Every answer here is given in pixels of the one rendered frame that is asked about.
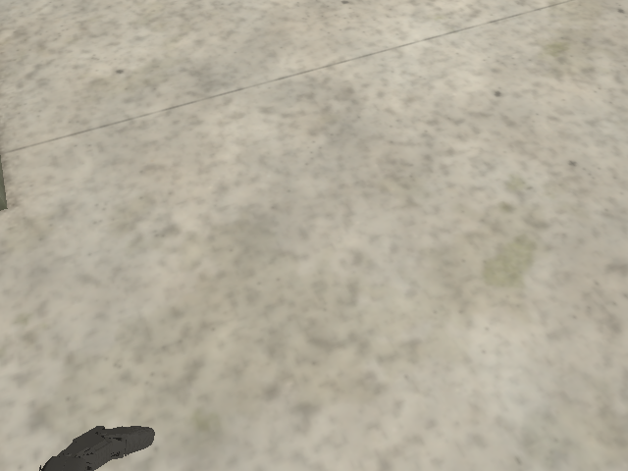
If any robot left hand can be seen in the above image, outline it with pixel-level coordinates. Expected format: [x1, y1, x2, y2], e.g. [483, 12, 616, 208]
[39, 426, 155, 471]

